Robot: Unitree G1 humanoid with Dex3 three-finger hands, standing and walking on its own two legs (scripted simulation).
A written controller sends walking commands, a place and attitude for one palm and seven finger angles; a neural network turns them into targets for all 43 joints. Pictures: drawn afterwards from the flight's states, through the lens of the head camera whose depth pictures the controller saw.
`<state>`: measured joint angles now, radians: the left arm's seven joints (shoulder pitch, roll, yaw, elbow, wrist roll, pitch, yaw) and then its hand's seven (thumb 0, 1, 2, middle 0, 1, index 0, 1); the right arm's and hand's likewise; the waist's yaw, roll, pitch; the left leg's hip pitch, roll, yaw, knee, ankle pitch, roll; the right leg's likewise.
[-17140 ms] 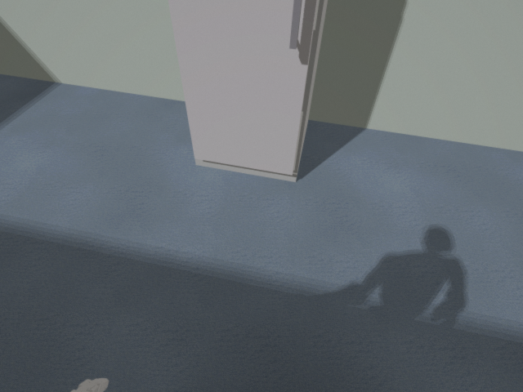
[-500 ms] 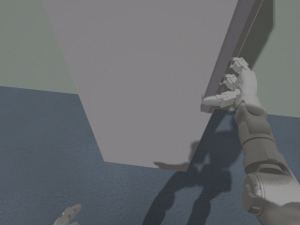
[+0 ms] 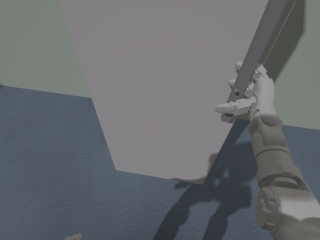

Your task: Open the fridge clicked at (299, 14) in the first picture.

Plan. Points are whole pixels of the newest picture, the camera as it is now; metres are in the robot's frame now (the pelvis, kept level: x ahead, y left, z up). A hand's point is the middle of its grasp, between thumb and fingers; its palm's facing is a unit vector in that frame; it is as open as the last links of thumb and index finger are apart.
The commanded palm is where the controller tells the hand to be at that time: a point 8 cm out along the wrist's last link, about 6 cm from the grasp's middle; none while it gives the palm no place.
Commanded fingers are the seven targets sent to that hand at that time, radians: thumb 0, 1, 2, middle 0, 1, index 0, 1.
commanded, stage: slide the fingers in behind the handle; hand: right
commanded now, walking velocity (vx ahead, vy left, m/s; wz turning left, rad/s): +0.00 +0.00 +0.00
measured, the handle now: (253, 46) +0.52 -0.15 +0.24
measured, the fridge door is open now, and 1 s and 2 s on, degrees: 0 0 0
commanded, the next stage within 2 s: grip the handle and tug to test in 0.48 s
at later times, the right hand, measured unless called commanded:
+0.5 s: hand (236, 91) +0.45 -0.13 +0.16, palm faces +0.04 +1.00 +0.02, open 14.0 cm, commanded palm +0.42 -0.18 +0.15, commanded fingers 0.00 0.50 -0.30 0.30 1.20 0.30 1.20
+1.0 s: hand (234, 89) +0.46 -0.12 +0.16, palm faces +0.05 +1.00 +0.01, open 10.0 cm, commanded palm +0.43 -0.17 +0.15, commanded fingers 0.00 -0.53 -0.74 0.41 1.35 0.41 1.35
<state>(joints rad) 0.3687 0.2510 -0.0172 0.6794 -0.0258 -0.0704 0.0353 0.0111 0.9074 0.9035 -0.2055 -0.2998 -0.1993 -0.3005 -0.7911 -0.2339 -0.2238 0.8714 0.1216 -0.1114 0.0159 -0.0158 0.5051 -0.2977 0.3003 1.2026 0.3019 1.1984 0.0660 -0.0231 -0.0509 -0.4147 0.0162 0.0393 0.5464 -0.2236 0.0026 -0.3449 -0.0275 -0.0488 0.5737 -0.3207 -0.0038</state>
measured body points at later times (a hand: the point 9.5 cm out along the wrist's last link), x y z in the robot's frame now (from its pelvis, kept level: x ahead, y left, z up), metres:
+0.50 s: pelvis +0.00 +0.00 +0.00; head +0.02 +0.00 +0.45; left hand +0.09 +0.25 -0.12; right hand +0.44 -0.18 +0.16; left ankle +0.03 +0.12 -0.73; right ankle -0.02 -0.12 -0.73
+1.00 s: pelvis +0.00 +0.00 +0.00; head +0.03 +0.00 +0.45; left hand +0.09 +0.25 -0.12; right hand +0.45 -0.18 +0.16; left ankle +0.03 +0.12 -0.73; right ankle -0.02 -0.12 -0.73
